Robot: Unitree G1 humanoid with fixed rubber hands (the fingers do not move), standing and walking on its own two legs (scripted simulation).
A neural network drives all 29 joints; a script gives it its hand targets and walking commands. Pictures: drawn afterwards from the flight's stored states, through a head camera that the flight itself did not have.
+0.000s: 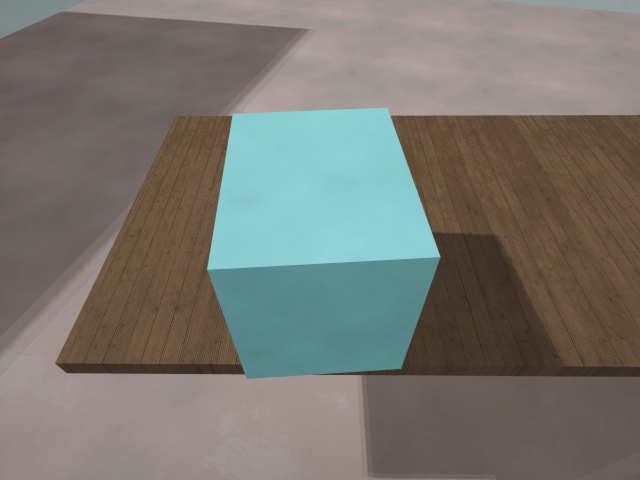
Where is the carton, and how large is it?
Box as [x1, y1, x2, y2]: [207, 108, 439, 378]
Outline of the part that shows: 387,108 233,114 207,270 247,378 392,369 401,367 439,259 439,254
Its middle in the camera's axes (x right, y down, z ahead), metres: +0.00 +0.00 +0.62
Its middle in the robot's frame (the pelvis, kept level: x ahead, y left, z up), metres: +0.48 +0.01 +0.01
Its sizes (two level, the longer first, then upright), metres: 0.313 0.247 0.281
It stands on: a table, 0.64 m high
